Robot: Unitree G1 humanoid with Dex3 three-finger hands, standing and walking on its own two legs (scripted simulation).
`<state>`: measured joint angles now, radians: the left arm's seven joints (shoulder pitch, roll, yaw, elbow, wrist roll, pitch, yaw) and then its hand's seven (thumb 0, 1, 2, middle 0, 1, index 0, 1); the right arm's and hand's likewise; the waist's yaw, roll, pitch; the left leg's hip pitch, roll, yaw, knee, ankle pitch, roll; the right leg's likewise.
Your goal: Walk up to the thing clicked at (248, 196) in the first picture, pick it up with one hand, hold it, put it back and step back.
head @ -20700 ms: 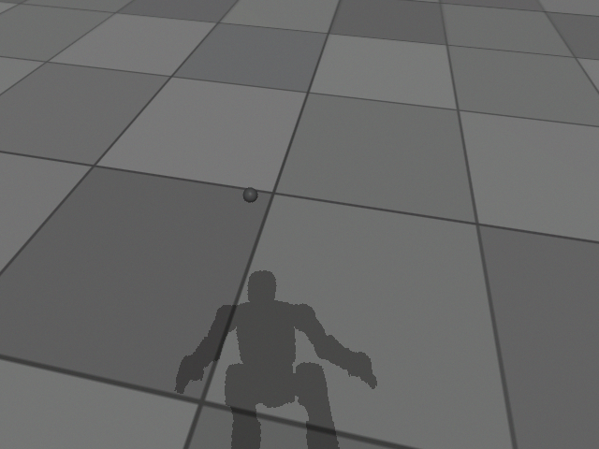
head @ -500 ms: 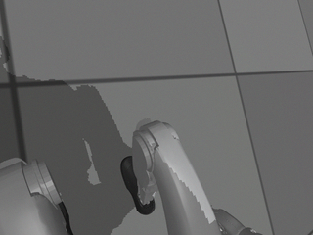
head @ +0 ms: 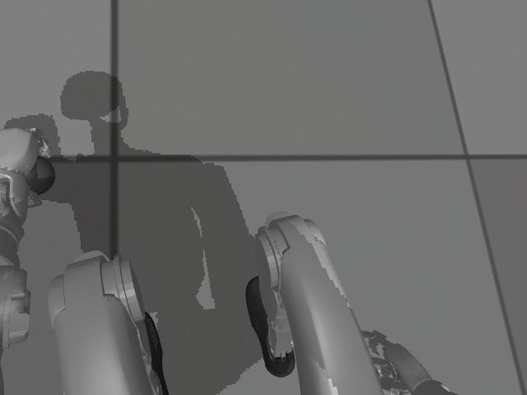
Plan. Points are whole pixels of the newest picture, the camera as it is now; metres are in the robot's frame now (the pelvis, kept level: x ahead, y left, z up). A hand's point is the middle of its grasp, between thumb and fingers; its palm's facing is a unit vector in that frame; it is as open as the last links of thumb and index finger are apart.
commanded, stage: settle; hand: left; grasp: from above
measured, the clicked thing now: (29, 174) +0.47 +0.28 -0.19
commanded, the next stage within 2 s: lift in 0.08 s
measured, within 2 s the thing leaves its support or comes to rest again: neither
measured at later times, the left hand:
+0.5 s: hand out of the picture +0.43 +0.29 -0.09, palm faces -0.45 -0.09 -0.89, open 9.1 cm
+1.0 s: hand out of the picture +0.36 +0.30 +0.08, palm faces -0.43 -0.13 -0.89, open 9.2 cm
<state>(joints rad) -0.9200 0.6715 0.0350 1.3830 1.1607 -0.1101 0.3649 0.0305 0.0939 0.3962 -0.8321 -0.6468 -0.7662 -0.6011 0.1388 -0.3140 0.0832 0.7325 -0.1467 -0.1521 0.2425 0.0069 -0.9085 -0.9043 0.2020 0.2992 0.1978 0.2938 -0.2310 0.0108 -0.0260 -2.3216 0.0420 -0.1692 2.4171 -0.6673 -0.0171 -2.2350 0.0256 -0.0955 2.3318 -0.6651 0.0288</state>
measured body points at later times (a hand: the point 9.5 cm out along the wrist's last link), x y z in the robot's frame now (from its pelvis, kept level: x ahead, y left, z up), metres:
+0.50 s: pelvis +0.00 +0.00 +0.05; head +0.21 +0.05 +0.44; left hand +0.45 +0.29 -0.04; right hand +0.07 -0.27 -0.07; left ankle +0.08 +0.13 -0.29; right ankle +0.10 -0.12 -0.29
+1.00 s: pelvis +0.00 +0.01 +0.18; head +0.15 +0.05 +0.60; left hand +0.38 +0.30 +0.13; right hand +0.15 -0.25 +0.06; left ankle +0.08 +0.13 -0.29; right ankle +0.10 -0.12 -0.29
